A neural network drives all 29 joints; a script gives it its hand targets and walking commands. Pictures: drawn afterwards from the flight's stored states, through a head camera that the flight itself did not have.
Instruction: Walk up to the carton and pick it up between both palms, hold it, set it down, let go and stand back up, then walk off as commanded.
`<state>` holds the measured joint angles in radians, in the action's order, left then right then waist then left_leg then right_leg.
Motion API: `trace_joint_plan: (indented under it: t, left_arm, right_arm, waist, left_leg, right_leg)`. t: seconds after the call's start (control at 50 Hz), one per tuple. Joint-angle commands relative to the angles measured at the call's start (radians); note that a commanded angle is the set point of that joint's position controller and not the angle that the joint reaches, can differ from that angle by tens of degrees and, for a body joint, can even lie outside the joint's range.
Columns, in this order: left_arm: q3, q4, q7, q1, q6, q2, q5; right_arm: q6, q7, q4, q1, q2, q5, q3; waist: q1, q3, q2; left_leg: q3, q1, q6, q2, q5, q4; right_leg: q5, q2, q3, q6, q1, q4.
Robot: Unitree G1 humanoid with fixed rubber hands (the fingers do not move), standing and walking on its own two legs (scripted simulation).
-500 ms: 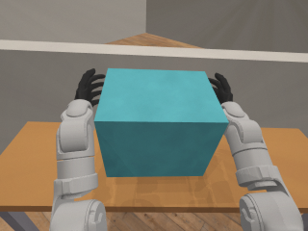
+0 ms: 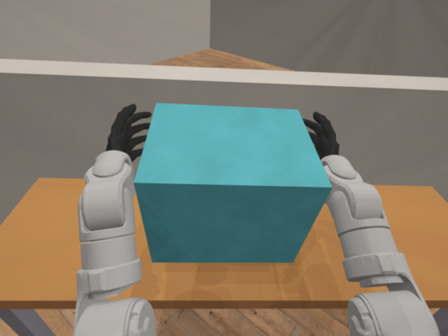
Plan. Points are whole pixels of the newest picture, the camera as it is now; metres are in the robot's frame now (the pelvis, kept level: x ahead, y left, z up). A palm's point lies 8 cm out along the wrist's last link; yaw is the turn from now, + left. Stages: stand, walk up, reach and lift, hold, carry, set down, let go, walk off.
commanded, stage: set down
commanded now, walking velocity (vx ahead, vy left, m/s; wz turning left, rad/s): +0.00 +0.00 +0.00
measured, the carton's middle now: (226, 184) +0.33 +0.00 +0.17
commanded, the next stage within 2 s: none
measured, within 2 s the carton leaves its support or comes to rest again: neither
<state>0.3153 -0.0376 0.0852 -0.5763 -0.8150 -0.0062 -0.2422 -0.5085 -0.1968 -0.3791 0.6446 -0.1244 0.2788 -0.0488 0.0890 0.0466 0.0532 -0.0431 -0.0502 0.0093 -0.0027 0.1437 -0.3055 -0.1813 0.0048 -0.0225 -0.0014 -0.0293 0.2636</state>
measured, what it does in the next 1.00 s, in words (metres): stands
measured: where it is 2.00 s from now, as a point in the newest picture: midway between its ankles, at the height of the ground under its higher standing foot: outside the picture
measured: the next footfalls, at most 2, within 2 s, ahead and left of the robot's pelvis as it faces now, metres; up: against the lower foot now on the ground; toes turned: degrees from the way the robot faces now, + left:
none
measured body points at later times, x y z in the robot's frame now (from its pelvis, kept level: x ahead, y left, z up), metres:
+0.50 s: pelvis +0.01 +0.02 +0.00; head -0.02 +0.05 +0.45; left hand +0.39 +0.16 +0.18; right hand +0.36 -0.18 +0.15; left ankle +0.02 +0.12 -0.75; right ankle -0.01 -0.12 -0.75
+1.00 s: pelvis +0.02 +0.02 +0.00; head -0.01 +0.05 +0.45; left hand +0.42 +0.14 +0.17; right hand +0.37 -0.19 +0.14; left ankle +0.02 +0.12 -0.75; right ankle -0.01 -0.11 -0.75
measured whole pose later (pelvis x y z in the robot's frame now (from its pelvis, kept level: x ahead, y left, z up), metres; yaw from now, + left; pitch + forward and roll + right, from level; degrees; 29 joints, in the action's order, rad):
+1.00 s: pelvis +0.02 +0.02 +0.00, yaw -2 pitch -9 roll +0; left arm 0.30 0.35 0.13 -0.61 -0.39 0.01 -0.26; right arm -0.07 -0.15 -0.58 0.54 -0.01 0.04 -0.20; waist 0.11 -0.06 0.09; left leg 0.01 0.03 -0.02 0.02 0.18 -0.29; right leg -0.20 -0.03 -0.01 0.03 -0.11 0.24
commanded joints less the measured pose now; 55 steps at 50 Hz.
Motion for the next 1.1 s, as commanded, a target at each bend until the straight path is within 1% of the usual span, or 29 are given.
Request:
trace_joint_plan:
  t: [0.0,0.02,0.06,0.1,0.14,0.16,0.2,0.26,0.3,0.34,0.38,0.42,0.44,0.46,0.5,0.52,0.56,0.58,0.62,0.64,0.7,0.72,0.8,0.86,0.88,0.9,0.98,1.02,1.08]
  left_arm:
    - [-0.444,-0.053,0.136,-0.692,0.103,-0.382,0.145]
    - [-0.441,-0.048,0.136,-0.7,0.12,-0.387,0.145]
    - [-0.435,-0.001,0.141,-0.716,0.165,-0.4,0.127]
    - [-0.377,0.114,0.161,-0.685,0.199,-0.382,0.072]
    - [-0.305,0.221,0.19,-0.653,0.24,-0.361,0.012]
    - [-0.287,0.252,0.197,-0.638,0.262,-0.366,-0.007]
    - [-0.296,0.252,0.199,-0.624,0.303,-0.381,-0.014]
    - [-0.351,0.219,0.182,-0.58,0.343,-0.409,-0.004]
    - [-0.371,0.194,0.162,-0.543,0.353,-0.409,0.004]
    - [-0.403,0.178,0.147,-0.518,0.36,-0.412,0.024]
    - [-0.463,0.107,0.126,-0.53,0.374,-0.425,0.055]
    - [-0.493,0.076,0.108,-0.508,0.381,-0.43,0.069]
    - [-0.508,0.057,0.098,-0.503,0.39,-0.428,0.076]
    - [-0.529,0.056,0.092,-0.485,0.39,-0.428,0.087]
    - [-0.541,0.049,0.086,-0.513,0.402,-0.414,0.098]
    - [-0.547,0.04,0.081,-0.5,0.406,-0.414,0.101]
    - [-0.551,0.05,0.083,-0.497,0.407,-0.418,0.112]
    - [-0.533,0.07,0.087,-0.482,0.411,-0.398,0.104]
    - [-0.521,0.098,0.094,-0.486,0.407,-0.403,0.095]
    - [-0.492,0.12,0.1,-0.474,0.408,-0.387,0.08]
    - [-0.438,0.178,0.12,-0.479,0.409,-0.365,0.061]
    - [-0.434,0.173,0.126,-0.501,0.412,-0.375,0.063]
    - [-0.4,0.223,0.143,-0.522,0.43,-0.379,0.049]
    - [-0.39,0.25,0.15,-0.55,0.455,-0.374,0.041]
    - [-0.396,0.253,0.147,-0.567,0.46,-0.386,0.049]
    - [-0.372,0.3,0.151,-0.562,0.464,-0.377,0.036]
    - [-0.383,0.337,0.148,-0.605,0.489,-0.4,0.046]
    - [-0.387,0.36,0.143,-0.624,0.498,-0.402,0.046]
    - [-0.388,0.384,0.142,-0.655,0.52,-0.403,0.05]
  right_arm:
    - [0.097,0.137,0.306,0.788,0.496,0.05,0.332]
    - [0.119,0.146,0.307,0.815,0.498,0.037,0.321]
    - [0.176,0.16,0.252,0.808,0.512,-0.023,0.286]
    - [0.228,0.172,0.143,0.766,0.499,-0.111,0.223]
    - [0.293,0.186,0.074,0.753,0.496,-0.201,0.142]
    - [0.322,0.194,0.044,0.744,0.507,-0.213,0.13]
    - [0.382,0.194,0.013,0.688,0.505,-0.233,0.115]
    - [0.452,0.193,0.044,0.653,0.507,-0.216,0.155]
    - [0.483,0.188,0.089,0.656,0.499,-0.202,0.191]
    - [0.504,0.185,0.111,0.646,0.482,-0.199,0.21]
    - [0.537,0.18,0.185,0.642,0.492,-0.173,0.248]
    - [0.545,0.174,0.2,0.621,0.487,-0.163,0.274]
    - [0.551,0.172,0.222,0.613,0.492,-0.154,0.3]
    - [0.551,0.169,0.254,0.611,0.489,-0.149,0.31]
    - [0.546,0.167,0.228,0.592,0.489,-0.149,0.317]
    - [0.546,0.165,0.239,0.585,0.489,-0.148,0.327]
    - [0.538,0.162,0.242,0.572,0.497,-0.143,0.329]
    - [0.533,0.158,0.227,0.557,0.502,-0.15,0.325]
    - [0.522,0.153,0.207,0.559,0.494,-0.147,0.322]
    - [0.516,0.154,0.197,0.561,0.5,-0.148,0.33]
    - [0.496,0.149,0.132,0.537,0.504,-0.161,0.304]
    - [0.501,0.147,0.151,0.566,0.512,-0.165,0.303]
    - [0.503,0.144,0.118,0.562,0.534,-0.179,0.294]
    - [0.51,0.146,0.094,0.557,0.549,-0.203,0.278]
    - [0.515,0.15,0.084,0.563,0.541,-0.21,0.257]
    - [0.513,0.151,0.056,0.566,0.54,-0.227,0.235]
    - [0.53,0.158,0.057,0.591,0.553,-0.244,0.215]
    - [0.535,0.161,0.039,0.609,0.548,-0.255,0.188]
    - [0.545,0.165,0.02,0.617,0.563,-0.267,0.177]
  waist:
    - [-0.008,0.338,-0.055]
    - [-0.017,0.356,-0.05]
    - [-0.004,0.341,-0.061]
    - [0.005,0.247,-0.038]
    - [0.0,0.191,-0.016]
    - [-0.007,0.178,-0.011]
    - [0.015,0.18,-0.031]
    - [0.012,0.204,-0.069]
    - [-0.005,0.207,-0.062]
    - [0.002,0.218,-0.055]
    - [0.0,0.272,-0.063]
    - [0.004,0.295,-0.082]
    - [-0.009,0.326,-0.069]
    - [-0.003,0.344,-0.07]
    - [0.008,0.337,-0.07]
    - [0.004,0.34,-0.064]
    - [0.019,0.353,-0.06]
    - [0.01,0.337,-0.059]
    - [0.02,0.324,-0.057]
    - [0.001,0.31,-0.051]
    - [0.011,0.257,-0.015]
    - [0.011,0.279,-0.002]
    - [0.008,0.272,0.002]
    - [0.009,0.272,-0.008]
    - [0.027,0.274,-0.015]
    - [0.022,0.258,-0.007]
    - [0.019,0.285,-0.045]
    - [0.029,0.274,-0.054]
    - [0.017,0.281,-0.059]
  left_leg:
    - [0.059,0.119,-0.002,0.055,-0.183,0.012]
    - [0.059,0.126,-0.004,0.052,-0.182,0.013]
    - [0.062,0.137,0.001,0.049,-0.15,0.019]
    - [0.072,0.129,-0.003,0.039,-0.056,0.043]
    - [0.096,0.099,-0.02,0.039,0.047,0.073]
    - [0.103,0.091,-0.026,0.043,0.056,0.082]
    - [0.108,0.119,-0.018,0.039,-0.001,0.081]
    - [0.103,0.2,0.009,0.032,-0.167,0.042]
    - [0.102,0.228,0.015,0.03,-0.256,0.022]
    - [0.095,0.258,0.023,0.025,-0.295,0.012]
    - [0.093,0.294,0.034,0.023,-0.369,-0.01]
    - [0.092,0.323,0.046,0.022,-0.434,-0.027]
    - [0.089,0.34,0.048,0.02,-0.466,-0.038]
    - [0.084,0.339,0.048,0.022,-0.472,-0.045]
    - [0.087,0.327,0.054,0.025,-0.444,-0.038]
    - [0.087,0.32,0.049,0.026,-0.439,-0.039]
    - [0.086,0.3,0.05,0.035,-0.422,-0.038]
    - [0.093,0.269,0.046,0.04,-0.391,-0.033]
    - [0.092,0.249,0.041,0.045,-0.366,-0.026]
    - [0.096,0.232,0.032,0.049,-0.343,-0.018]
    - [0.095,0.198,0.022,0.054,-0.291,0.002]
    - [0.099,0.194,0.013,0.054,-0.271,0.005]
    - [0.102,0.172,0.012,0.059,-0.26,0.012]
    - [0.101,0.181,0.011,0.055,-0.251,0.018]
    - [0.095,0.2,0.015,0.047,-0.268,0.016]
    - [0.098,0.189,0.013,0.046,-0.234,0.022]
    - [0.103,0.206,0.023,0.04,-0.238,0.017]
    - [0.101,0.219,0.028,0.035,-0.248,0.016]
    - [0.108,0.218,0.027,0.031,-0.228,0.023]
  right_leg:
    - [0.221,0.043,-0.042,0.042,0.003,-0.019]
    - [0.204,0.043,-0.044,0.037,0.011,-0.023]
    - [0.156,0.037,-0.051,0.031,0.032,-0.025]
    - [0.069,0.024,-0.065,0.025,0.042,-0.043]
    - [-0.024,0.004,-0.068,0.033,0.018,-0.057]
    - [-0.038,0.0,-0.07,0.039,-0.001,-0.057]
    - [0.019,0.008,-0.083,0.043,-0.032,-0.046]
    - [0.106,0.027,-0.092,0.042,-0.025,-0.039]
    - [0.147,0.037,-0.095,0.04,-0.035,-0.041]
    - [0.146,0.043,-0.102,0.039,-0.02,-0.045]
    - [0.195,0.045,-0.104,0.042,-0.029,-0.035]
    - [0.232,0.049,-0.104,0.044,-0.024,-0.034]
    - [0.255,0.051,-0.103,0.048,-0.028,-0.029]
    - [0.285,0.048,-0.099,0.047,-0.033,-0.029]
    - [0.289,0.047,-0.098,0.05,-0.036,-0.026]
    - [0.32,0.043,-0.089,0.054,-0.046,-0.021]
    - [0.369,0.039,-0.082,0.059,-0.063,-0.009]
    - [0.401,0.032,-0.071,0.061,-0.082,-0.006]
    - [0.444,0.03,-0.066,0.069,-0.096,0.002]
    - [0.455,0.025,-0.06,0.072,-0.113,0.004]
    - [0.5,0.016,-0.054,0.079,-0.136,0.009]
    - [0.502,0.014,-0.052,0.08,-0.141,0.012]
    - [0.542,0.011,-0.052,0.087,-0.17,0.022]
    - [0.521,0.013,-0.054,0.085,-0.155,0.018]
    - [0.503,0.018,-0.063,0.08,-0.137,0.016]
    - [0.465,0.017,-0.061,0.077,-0.13,0.007]
    - [0.401,0.021,-0.071,0.068,-0.097,-0.002]
    - [0.361,0.028,-0.076,0.064,-0.071,-0.011]
    - [0.325,0.025,-0.078,0.062,-0.068,-0.019]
